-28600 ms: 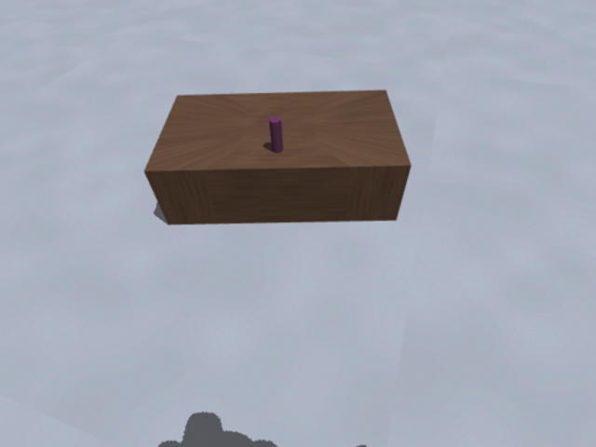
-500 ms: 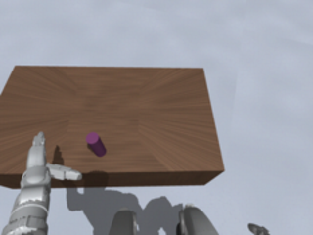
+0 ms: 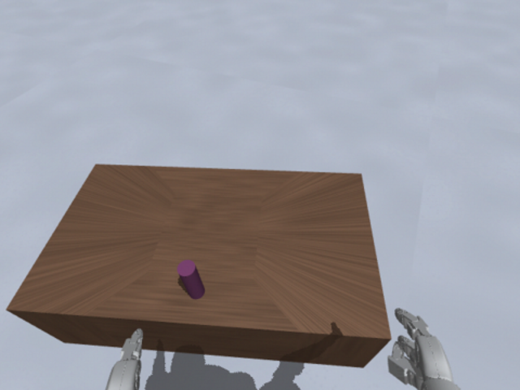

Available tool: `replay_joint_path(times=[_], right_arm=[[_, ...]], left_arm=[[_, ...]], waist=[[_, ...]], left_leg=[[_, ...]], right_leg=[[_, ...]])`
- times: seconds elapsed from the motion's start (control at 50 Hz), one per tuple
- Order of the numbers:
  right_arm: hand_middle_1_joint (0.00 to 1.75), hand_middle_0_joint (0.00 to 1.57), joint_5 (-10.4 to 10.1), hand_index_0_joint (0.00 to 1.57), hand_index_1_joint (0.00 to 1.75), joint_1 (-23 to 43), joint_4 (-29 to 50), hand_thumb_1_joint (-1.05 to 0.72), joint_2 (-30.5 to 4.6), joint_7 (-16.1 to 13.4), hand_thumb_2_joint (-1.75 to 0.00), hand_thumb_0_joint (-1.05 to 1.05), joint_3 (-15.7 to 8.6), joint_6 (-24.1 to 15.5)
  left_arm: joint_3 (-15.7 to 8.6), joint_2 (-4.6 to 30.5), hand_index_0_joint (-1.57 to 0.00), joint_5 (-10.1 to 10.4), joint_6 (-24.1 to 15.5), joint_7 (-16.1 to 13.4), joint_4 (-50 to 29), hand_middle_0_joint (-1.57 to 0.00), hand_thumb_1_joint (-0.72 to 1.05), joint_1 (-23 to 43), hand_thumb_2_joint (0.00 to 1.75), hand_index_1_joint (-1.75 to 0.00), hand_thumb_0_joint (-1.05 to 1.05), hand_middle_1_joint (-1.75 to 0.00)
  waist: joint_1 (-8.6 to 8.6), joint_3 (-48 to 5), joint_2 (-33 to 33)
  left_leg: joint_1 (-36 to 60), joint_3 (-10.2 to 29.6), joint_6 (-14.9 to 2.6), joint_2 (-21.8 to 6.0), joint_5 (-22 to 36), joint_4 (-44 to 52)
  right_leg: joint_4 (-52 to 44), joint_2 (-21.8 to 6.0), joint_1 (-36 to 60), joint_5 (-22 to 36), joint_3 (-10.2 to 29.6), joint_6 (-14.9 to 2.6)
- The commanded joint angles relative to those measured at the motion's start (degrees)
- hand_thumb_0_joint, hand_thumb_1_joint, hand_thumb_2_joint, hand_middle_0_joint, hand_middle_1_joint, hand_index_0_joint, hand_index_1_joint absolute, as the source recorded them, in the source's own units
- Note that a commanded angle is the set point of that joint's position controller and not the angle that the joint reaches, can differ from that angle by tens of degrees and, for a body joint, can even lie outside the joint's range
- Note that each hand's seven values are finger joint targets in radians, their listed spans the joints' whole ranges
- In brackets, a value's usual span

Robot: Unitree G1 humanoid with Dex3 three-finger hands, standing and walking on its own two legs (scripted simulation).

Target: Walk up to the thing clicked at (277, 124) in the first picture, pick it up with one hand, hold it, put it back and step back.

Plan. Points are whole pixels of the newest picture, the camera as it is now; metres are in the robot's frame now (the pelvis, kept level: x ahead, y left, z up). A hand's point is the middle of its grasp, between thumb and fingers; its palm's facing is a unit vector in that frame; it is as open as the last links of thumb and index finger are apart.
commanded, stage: home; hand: left
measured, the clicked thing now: (191, 280) +0.45 +0.23 -0.32
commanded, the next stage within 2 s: stand in 1.96 s
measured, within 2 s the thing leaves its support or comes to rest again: neither
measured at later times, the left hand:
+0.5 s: hand (161, 381) +0.17 +0.18 -0.07, palm faces +0.09 -0.95 -0.28, open 17.5 cm
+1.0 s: hand (156, 378) +0.17 +0.19 -0.06, palm faces +0.10 -0.95 -0.28, open 17.5 cm
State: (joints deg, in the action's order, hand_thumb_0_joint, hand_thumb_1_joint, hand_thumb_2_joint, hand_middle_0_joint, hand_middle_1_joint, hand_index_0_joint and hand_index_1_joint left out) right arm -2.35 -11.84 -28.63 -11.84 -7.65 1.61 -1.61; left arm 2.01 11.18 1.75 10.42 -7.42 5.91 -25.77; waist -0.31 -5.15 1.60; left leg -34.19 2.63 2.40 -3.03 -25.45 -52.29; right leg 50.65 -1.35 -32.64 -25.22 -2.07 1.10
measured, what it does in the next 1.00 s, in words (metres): stands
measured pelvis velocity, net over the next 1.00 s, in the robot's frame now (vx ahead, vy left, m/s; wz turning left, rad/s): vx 0.00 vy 0.01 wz -0.01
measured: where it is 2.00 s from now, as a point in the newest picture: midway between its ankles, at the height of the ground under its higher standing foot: outside the picture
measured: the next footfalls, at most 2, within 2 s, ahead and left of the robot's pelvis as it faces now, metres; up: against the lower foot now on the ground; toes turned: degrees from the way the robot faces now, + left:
none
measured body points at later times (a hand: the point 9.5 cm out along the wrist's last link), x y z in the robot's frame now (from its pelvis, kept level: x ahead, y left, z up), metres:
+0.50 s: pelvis +0.00 +0.00 +0.00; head +0.02 +0.01 +0.45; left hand +0.16 +0.23 -0.04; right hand +0.15 -0.24 -0.08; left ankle +0.01 +0.14 -0.69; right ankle +0.00 -0.13 -0.69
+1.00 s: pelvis +0.00 +0.01 -0.01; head +0.03 +0.02 +0.44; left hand +0.16 +0.24 -0.04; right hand +0.17 -0.22 -0.08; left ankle +0.01 +0.14 -0.69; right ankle +0.00 -0.13 -0.69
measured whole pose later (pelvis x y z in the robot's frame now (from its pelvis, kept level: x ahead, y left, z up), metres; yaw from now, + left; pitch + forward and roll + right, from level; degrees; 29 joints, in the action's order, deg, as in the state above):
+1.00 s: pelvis +0.00 +0.01 -0.01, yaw +0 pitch +7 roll -2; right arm -0.7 -15.0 -29.7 -11.2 -9.0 1.5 -7.5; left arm 0.7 11.6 0.3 14.7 -8.0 0.4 -26.2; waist 0.8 -5.3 1.6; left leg -35.3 2.5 1.8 -3.1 -27.2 -55.2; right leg 52.0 -1.3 -33.2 -26.0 -1.8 1.7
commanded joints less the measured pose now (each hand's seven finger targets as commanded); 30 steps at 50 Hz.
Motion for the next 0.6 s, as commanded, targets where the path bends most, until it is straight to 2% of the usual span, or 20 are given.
replay_joint_path(times=[0.0, 0.04, 0.06, 0.1, 0.12, 0.14, 0.16, 0.2, 0.26, 0.3, 0.38, 0.4, 0.46, 0.54, 0.56, 0.58], right_arm=[[0.30, 0.20, 1.00, 0.20, 0.30, 1.97, 8.07, -0.90, -6.24, -1.94, -0.90, 0.00, -2.97, -3.95], [0.30, 0.20, 1.25, 0.20, 0.30, 1.82, 7.71, -0.90, -6.05, -1.94, -0.90, 0.00, -2.91, -4.70], [0.30, 0.20, 1.37, 0.20, 0.30, 1.74, 7.70, -0.90, -5.97, -2.16, -0.90, 0.00, -2.89, -4.91], [0.30, 0.20, 1.38, 0.20, 0.30, 1.78, 7.70, -0.90, -6.10, -2.04, -0.90, 0.00, -2.91, -5.67], [0.30, 0.20, 1.37, 0.20, 0.30, 1.84, 7.88, -0.90, -6.16, -1.90, -0.90, 0.00, -3.09, -5.83], [0.30, 0.20, 1.39, 0.20, 0.30, 2.02, 8.45, -0.90, -6.53, -1.88, -0.90, 0.00, -3.20, -5.83], [0.30, 0.20, 1.37, 0.20, 0.30, 1.69, 7.71, -0.90, -6.49, -1.77, -0.90, 0.00, -3.08, -5.85], [0.30, 0.20, 1.39, 0.20, 0.30, 1.63, 7.65, -0.90, -6.40, -1.68, -0.90, 0.00, -3.15, -6.06], [0.30, 0.20, 1.47, 0.20, 0.30, 1.86, 7.96, -0.90, -6.13, -1.58, -0.90, 0.00, -3.02, -6.20], [0.30, 0.20, 1.45, 0.20, 0.30, 1.77, 8.03, -0.90, -6.23, -1.59, -0.90, 0.00, -3.09, -6.52], [0.30, 0.20, 1.50, 0.20, 0.30, 0.96, 8.09, -0.90, -6.48, -1.79, -0.90, 0.00, -3.45, -7.07], [0.30, 0.20, 1.48, 0.20, 0.30, 1.00, 7.80, -0.90, -6.37, -1.77, -0.90, 0.00, -3.34, -7.19], [0.30, 0.20, 1.53, 0.20, 0.30, 0.71, 7.45, -0.90, -6.55, -1.68, -0.90, 0.00, -3.51, -7.65], [0.30, 0.20, 1.56, 0.20, 0.30, 0.86, 7.61, -0.90, -6.66, -1.66, -0.90, 0.00, -3.46, -7.93], [0.30, 0.20, 1.62, 0.20, 0.30, 1.07, 8.19, -0.90, -6.82, -1.62, -0.90, 0.00, -3.58, -7.96], [0.30, 0.20, 1.58, 0.20, 0.30, 1.01, 7.71, -0.90, -6.62, -1.63, -0.90, 0.00, -3.40, -8.11]], left_arm=[[-5.51, 7.90, -0.05, -0.91, -3.00, -1.22, -14.02, -0.05, -0.53, 7.87, 0.07, -0.06, 0.00, -0.06], [-5.09, 6.96, -0.05, -0.95, -3.01, -1.25, -14.73, -0.05, -0.53, 7.46, 0.07, -0.06, 0.00, -0.06], [-4.02, 6.00, -0.05, -1.05, -2.64, -1.19, -14.09, -0.05, -0.53, 6.76, 0.07, -0.06, 0.00, -0.06], [-3.46, 5.10, -0.05, -1.11, -2.07, -1.37, -12.88, -0.05, -0.55, 3.69, 0.06, -0.05, 0.00, -0.05], [-3.52, 4.80, -0.05, -1.07, -1.83, -1.36, -13.03, -0.05, -0.55, 2.07, 0.06, -0.05, 0.00, -0.05], [-4.73, 5.83, -0.05, -1.11, -1.79, -1.54, -12.71, -0.05, -0.55, -0.78, 0.05, -0.05, 0.00, -0.05], [-3.11, 4.54, -0.05, -1.21, -1.43, -1.35, -11.29, -0.05, -0.56, 0.64, 0.05, -0.05, 0.00, -0.05], [-4.55, 5.62, -0.05, -1.33, -1.41, -1.50, -11.38, -0.05, -0.55, -0.40, 0.06, -0.05, 0.00, -0.05], [-5.05, 5.72, -0.05, -1.47, -1.22, -1.32, -9.84, -0.05, -0.55, -0.89, 0.06, -0.05, 0.00, -0.05], [-5.63, 6.66, -0.05, -1.46, -1.35, -1.37, -12.29, -0.05, -0.55, 1.87, 0.05, -0.05, 0.00, -0.05], [-5.57, 6.80, -0.05, -1.54, -1.15, -1.44, -14.59, -0.05, -0.56, 2.12, 0.05, -0.05, 0.00, -0.05], [-4.64, 6.09, -0.05, -1.49, -1.02, -1.39, -14.58, -0.05, -0.56, 1.93, 0.05, -0.05, 0.00, -0.05], [-3.89, 5.08, -0.05, -1.62, -0.51, -1.54, -14.19, -0.05, -0.57, 1.86, 0.04, -0.05, 0.00, -0.05], [-3.93, 5.20, -0.05, -1.62, -0.21, -1.40, -13.98, -0.05, -0.57, 1.10, 0.05, -0.05, 0.00, -0.05], [-5.04, 6.21, -0.05, -1.61, -0.27, -1.51, -15.06, -0.05, -0.56, 0.83, 0.05, -0.05, 0.00, -0.05], [-4.20, 5.29, -0.05, -1.62, 0.06, -1.27, -13.12, -0.05, -0.54, 0.57, 0.06, -0.06, 0.00, -0.06]], waist=[[2.87, -4.97, -1.32], [2.35, -5.40, 1.32], [2.64, -6.17, 0.50], [1.93, -5.69, 0.72], [1.59, -7.22, 0.54], [0.91, -7.39, 0.27], [1.66, -6.86, -1.74], [1.09, -6.76, -1.34], [1.11, -5.14, -3.96], [1.23, -5.30, -2.26], [1.27, -6.99, -0.22], [1.30, -6.59, 0.76], [1.79, -6.00, 1.88], [1.32, -4.07, 0.15], [1.16, -5.55, -0.40], [1.43, -3.95, -1.78]], left_leg=[[3.73, -4.59, -3.05, 3.08, 5.76, 7.06], [4.46, -4.40, -2.66, 3.09, 5.75, 7.50], [4.90, -4.04, -2.70, 3.05, 6.29, 7.52], [4.93, -3.73, -2.48, 2.99, 7.14, 7.70], [5.17, -3.51, -2.39, 2.88, 8.69, 7.56], [4.72, -3.58, -2.42, 3.06, 10.19, 6.96], [4.46, -3.63, -2.59, 2.99, 10.04, 6.66], [3.89, -3.71, -2.49, 2.95, 11.18, 6.26], [2.21, -4.02, -2.81, 3.06, 9.02, 5.80], [2.57, -4.13, -2.82, 3.02, 8.66, 5.96], [4.10, -3.76, -2.54, 2.74, 10.28, 6.39], [4.43, -3.73, -2.38, 2.71, 10.62, 6.51], [4.69, -2.63, -2.02, 2.17, 10.21, 7.64], [2.95, -2.39, -2.16, 2.18, 7.07, 7.92], [3.26, -2.67, -2.24, 2.34, 8.22, 7.25], [2.58, -2.45, -2.30, 2.26, 7.05, 7.54]], right_leg=[[-10.92, 0.54, 2.68, 7.57, 0.71, 0.06], [-10.23, 0.62, 2.87, 7.07, 0.36, -0.47], [-9.84, 0.82, 2.91, 7.58, -0.01, -0.47], [-9.29, 1.09, 3.25, 7.99, -0.68, -0.71], [-9.01, 1.25, 4.00, 9.31, -1.03, -0.85], [-9.04, 1.06, 4.92, 10.74, -1.02, -0.70], [-9.08, 1.23, 4.24, 10.91, -0.95, -0.60], [-8.81, 1.32, 4.64, 11.95, -1.10, -0.56], [-9.90, 1.04, 4.21, 10.15, -0.58, -0.14], [-9.63, 1.03, 3.51, 9.93, -0.30, -0.23], [-8.16, 1.37, 3.99, 11.22, -0.80, -0.65], [-8.07, 1.40, 3.85, 11.46, -0.94, -0.77], [-6.79, 2.06, 2.78, 10.39, -1.92, -1.21], [-7.76, 2.10, 2.01, 7.23, -2.22, -1.13], [-8.07, 1.97, 2.75, 8.26, -1.93, -1.04], [-8.07, 2.07, 2.22, 7.03, -2.17, -0.93]])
